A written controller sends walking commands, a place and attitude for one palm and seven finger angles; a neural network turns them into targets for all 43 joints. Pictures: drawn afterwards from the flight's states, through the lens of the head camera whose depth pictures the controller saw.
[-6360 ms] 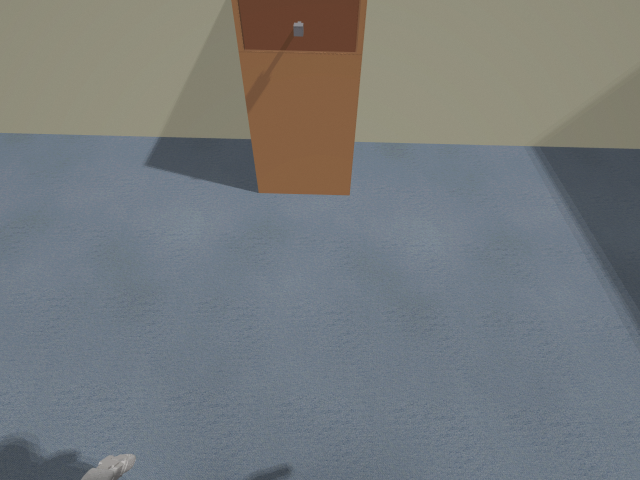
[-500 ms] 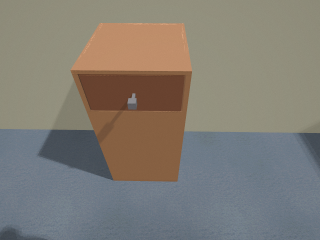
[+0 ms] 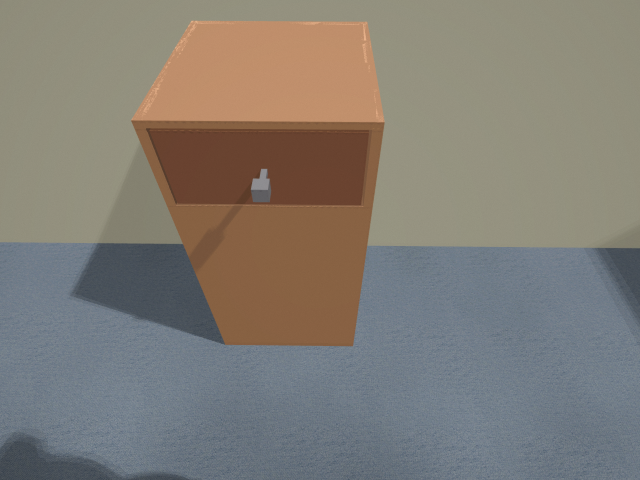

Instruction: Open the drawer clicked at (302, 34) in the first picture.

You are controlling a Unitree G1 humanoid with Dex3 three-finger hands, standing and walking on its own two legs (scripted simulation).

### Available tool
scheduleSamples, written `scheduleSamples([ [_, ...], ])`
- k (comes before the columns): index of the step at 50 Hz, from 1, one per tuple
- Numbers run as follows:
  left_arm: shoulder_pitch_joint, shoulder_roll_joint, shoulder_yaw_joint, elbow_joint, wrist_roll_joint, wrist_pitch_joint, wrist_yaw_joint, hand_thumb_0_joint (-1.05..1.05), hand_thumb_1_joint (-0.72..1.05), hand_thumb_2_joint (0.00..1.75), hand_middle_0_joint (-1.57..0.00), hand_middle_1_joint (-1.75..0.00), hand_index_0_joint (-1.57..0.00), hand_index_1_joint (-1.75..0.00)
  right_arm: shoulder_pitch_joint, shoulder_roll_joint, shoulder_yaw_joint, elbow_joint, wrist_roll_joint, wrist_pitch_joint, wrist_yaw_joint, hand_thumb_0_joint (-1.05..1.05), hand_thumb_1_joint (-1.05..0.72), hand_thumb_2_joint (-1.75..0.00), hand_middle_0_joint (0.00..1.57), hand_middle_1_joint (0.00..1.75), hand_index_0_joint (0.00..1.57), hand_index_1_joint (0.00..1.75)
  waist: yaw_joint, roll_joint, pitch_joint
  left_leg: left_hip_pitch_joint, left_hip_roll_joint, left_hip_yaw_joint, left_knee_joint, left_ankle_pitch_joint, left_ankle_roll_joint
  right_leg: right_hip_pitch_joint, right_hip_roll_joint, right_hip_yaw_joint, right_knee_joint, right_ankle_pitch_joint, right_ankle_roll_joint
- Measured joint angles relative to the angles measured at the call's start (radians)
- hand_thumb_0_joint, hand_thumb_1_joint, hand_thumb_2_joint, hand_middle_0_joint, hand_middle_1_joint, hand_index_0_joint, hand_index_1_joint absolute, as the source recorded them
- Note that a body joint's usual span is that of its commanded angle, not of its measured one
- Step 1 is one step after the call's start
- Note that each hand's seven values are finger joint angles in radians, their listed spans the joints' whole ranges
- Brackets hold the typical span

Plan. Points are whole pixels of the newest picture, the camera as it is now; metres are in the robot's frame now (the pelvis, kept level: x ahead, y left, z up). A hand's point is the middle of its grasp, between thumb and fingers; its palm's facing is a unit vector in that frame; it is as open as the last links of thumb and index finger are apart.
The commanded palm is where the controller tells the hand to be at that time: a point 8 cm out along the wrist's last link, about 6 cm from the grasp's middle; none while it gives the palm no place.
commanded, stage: look again from close up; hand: left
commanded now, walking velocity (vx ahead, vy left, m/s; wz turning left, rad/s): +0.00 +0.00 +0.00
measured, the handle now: (262, 184) +0.61 +0.13 -0.01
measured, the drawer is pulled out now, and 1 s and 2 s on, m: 0.00 0.00 0.00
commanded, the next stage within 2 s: shuffle to correct the standing spot in 0.38 s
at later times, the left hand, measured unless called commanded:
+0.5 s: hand out of the picture +0.04 +0.19 -0.18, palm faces +0.00 -0.98 -0.18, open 7.4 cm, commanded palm none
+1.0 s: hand out of the picture +0.05 +0.11 -0.17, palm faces +0.05 -0.98 -0.17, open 7.4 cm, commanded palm none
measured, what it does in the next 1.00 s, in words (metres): lifts its left foot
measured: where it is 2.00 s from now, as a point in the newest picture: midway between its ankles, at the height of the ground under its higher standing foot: outside the picture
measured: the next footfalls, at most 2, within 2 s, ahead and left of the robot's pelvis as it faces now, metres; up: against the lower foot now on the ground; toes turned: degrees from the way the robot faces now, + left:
left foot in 1.16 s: +0.11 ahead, +0.06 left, +0.00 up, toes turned -16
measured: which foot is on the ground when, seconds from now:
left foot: down 0.00-0.84, up 0.86-1.00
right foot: down 0.00-1.00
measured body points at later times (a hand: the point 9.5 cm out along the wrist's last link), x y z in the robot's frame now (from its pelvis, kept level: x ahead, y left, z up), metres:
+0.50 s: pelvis +0.03 +0.02 +0.00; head +0.04 +0.03 +0.45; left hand +0.04 +0.24 -0.16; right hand +0.04 -0.21 -0.15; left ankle +0.04 +0.10 -0.73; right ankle -0.02 -0.11 -0.73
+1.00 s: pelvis +0.06 -0.06 +0.00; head +0.07 -0.06 +0.45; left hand +0.05 +0.16 -0.16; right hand +0.05 -0.29 -0.16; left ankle +0.05 +0.06 -0.67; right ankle +0.04 -0.11 -0.73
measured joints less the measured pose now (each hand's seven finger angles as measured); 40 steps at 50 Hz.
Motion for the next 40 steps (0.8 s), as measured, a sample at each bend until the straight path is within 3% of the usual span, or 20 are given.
scheduleSamples([
  [8, -0.019, 0.028, 0.009, -0.030, 0.000, 0.001, 0.001, 0.00, 0.91, 0.90, -0.20, -0.30, -0.20, -0.30, -0.009, -0.009, 0.013, -0.019, -0.003, -0.011, -0.010, 0.02, -0.93, -0.90, 0.20, 0.30, 0.20, 0.30, 0.022, -0.016, -0.036, 0.023, -0.033, 0.022, 0.007, -0.033, 0.020, 0.000, -0.036, 0.019, 0.051, -0.050, 0.022],
  [18, -0.043, 0.055, 0.012, -0.042, -0.001, 0.006, -0.002, 0.00, 0.91, 0.90, -0.20, -0.30, -0.20, -0.30, -0.048, -0.025, 0.016, -0.015, 0.004, -0.029, -0.016, 0.01, -0.92, -0.90, 0.20, 0.30, 0.20, 0.30, 0.031, -0.052, -0.024, 0.058, -0.045, 0.038, -0.032, -0.031, 0.028, 0.026, -0.047, 0.035, 0.022, -0.049, 0.033],
  [28, -0.038, 0.055, 0.011, -0.029, 0.002, 0.017, -0.009, 0.00, 0.91, 0.90, -0.20, -0.30, -0.20, -0.30, -0.078, -0.028, 0.014, -0.005, 0.004, -0.025, -0.018, 0.01, -0.92, -0.90, 0.20, 0.30, 0.20, 0.30, 0.036, -0.066, -0.018, 0.076, -0.047, 0.044, -0.049, -0.030, 0.029, 0.040, -0.050, 0.041, 0.009, -0.047, 0.036],
  [31, -0.025, 0.058, 0.016, -0.029, 0.011, 0.030, -0.018, 0.00, 0.91, 0.90, -0.20, -0.30, -0.20, -0.30, -0.075, -0.022, 0.008, -0.011, 0.000, -0.019, -0.018, 0.01, -0.91, -0.90, 0.20, 0.30, 0.20, 0.30, 0.035, -0.075, -0.025, 0.071, -0.049, 0.052, -0.045, -0.036, 0.029, 0.017, -0.055, 0.045, 0.047, -0.072, 0.019],
  [37, -0.011, 0.060, 0.034, -0.037, 0.021, 0.055, -0.040, 0.00, 0.91, 0.90, -0.20, -0.30, -0.20, -0.30, -0.060, -0.020, -0.011, -0.037, -0.011, -0.020, -0.022, 0.00, -0.91, -0.90, 0.20, 0.30, 0.20, 0.30, 0.023, -0.062, -0.017, 0.065, -0.019, 0.079, -0.046, -0.041, 0.014, -0.123, -0.049, 0.015, 0.267, -0.192, -0.007],
  [40, -0.012, 0.056, 0.042, -0.049, 0.019, 0.048, -0.049, 0.00, 0.91, 0.90, -0.20, -0.30, -0.20, -0.30, -0.040, -0.029, -0.018, -0.031, -0.012, -0.016, -0.022, 0.00, -0.90, -0.90, 0.20, 0.30, 0.20, 0.30, 0.019, -0.041, -0.014, 0.064, 0.006, 0.073, -0.025, -0.054, -0.010, -0.118, -0.048, -0.009, 0.176, -0.124, -0.005],
])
